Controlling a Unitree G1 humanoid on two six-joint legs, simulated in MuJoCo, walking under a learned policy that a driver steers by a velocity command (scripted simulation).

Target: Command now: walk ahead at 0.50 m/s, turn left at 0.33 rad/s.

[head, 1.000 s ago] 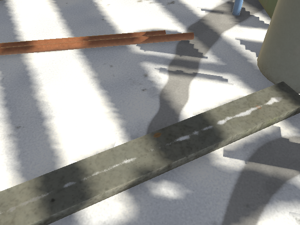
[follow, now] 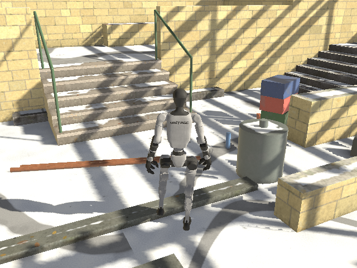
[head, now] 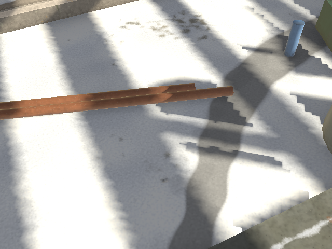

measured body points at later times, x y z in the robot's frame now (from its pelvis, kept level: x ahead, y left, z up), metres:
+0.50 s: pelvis +0.27 +0.07 +0.05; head +0.28 +0.07 +0.50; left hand +0.37 +0.36 -0.04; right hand +0.42 -0.16 -0.07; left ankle +0.27 +0.14 -0.68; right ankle +0.28 -0.10 -0.58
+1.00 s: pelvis +0.56 +0.08 -0.01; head +0.58 +0.07 +0.44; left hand +0.52 +0.35 -0.11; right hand +0.77 -0.10 -0.14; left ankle +0.42 +0.17 -0.59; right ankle +0.62 +0.00 -0.74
